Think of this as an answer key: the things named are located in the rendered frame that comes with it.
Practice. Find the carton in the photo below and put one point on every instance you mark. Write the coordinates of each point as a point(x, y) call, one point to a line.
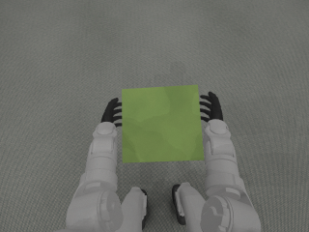
point(161, 124)

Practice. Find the right robot forearm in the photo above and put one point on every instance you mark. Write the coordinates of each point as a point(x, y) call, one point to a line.
point(221, 164)

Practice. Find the left robot forearm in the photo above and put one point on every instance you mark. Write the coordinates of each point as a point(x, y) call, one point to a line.
point(100, 170)

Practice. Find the robot left foot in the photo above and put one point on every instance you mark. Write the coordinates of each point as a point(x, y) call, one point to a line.
point(143, 220)

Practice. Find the right robot upper arm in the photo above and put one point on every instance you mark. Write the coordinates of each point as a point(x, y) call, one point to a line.
point(224, 214)

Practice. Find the left robot upper arm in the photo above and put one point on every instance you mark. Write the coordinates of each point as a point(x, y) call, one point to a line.
point(98, 211)

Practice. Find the robot right hand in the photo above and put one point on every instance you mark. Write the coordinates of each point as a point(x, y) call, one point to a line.
point(215, 112)

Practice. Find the robot left hand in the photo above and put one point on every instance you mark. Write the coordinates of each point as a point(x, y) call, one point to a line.
point(109, 112)

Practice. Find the left robot shin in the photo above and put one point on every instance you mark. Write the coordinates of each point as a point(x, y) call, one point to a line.
point(139, 190)

